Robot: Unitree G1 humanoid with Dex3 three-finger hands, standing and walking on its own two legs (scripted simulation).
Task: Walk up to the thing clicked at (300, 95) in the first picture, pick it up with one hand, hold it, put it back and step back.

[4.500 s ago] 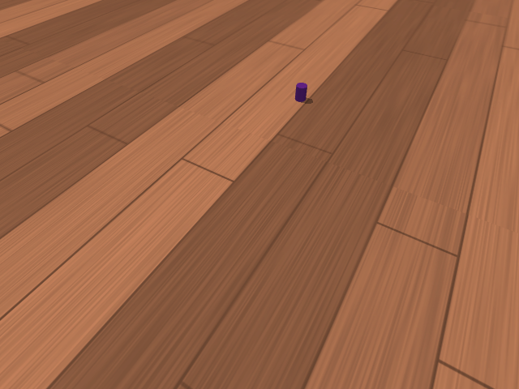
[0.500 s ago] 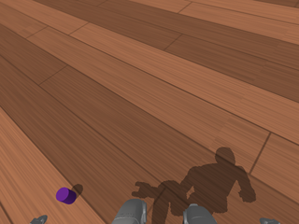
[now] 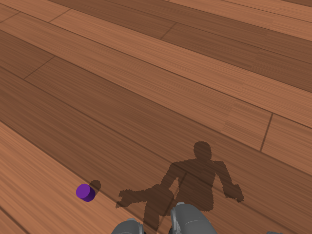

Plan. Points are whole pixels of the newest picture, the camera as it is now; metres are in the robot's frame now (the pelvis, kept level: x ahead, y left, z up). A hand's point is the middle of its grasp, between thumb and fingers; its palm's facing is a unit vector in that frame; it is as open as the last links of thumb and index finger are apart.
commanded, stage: walk up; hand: left
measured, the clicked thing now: (86, 192) +0.40 +0.40 -0.69
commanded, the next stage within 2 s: none
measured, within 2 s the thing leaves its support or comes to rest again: neither
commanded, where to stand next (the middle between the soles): -0.02 +0.24 m, yaw -9 degrees
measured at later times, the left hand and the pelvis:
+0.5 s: hand out of the picture -0.01 +0.57 -0.12, palm faces -0.01 -0.75 -0.66, open 7.4 cm; pelvis -0.11 +0.22 -0.03, yaw -3 degrees
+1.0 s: hand out of the picture -0.04 +0.55 -0.14, palm faces -0.25 -0.90 -0.37, open 7.4 cm; pelvis -0.15 +0.29 +0.02, yaw -12 degrees
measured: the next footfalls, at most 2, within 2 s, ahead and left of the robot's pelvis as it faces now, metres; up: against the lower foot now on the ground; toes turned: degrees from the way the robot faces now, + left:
right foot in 0.08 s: +0.06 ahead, -0.05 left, +0.00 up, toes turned -5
left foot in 0.46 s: -0.06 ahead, +0.39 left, +0.00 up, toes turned -3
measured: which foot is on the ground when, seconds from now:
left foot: down 0.00-0.08, up 0.10-0.44, down 0.46-1.00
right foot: up 0.00-0.06, down 0.08-0.50, up 0.52-1.00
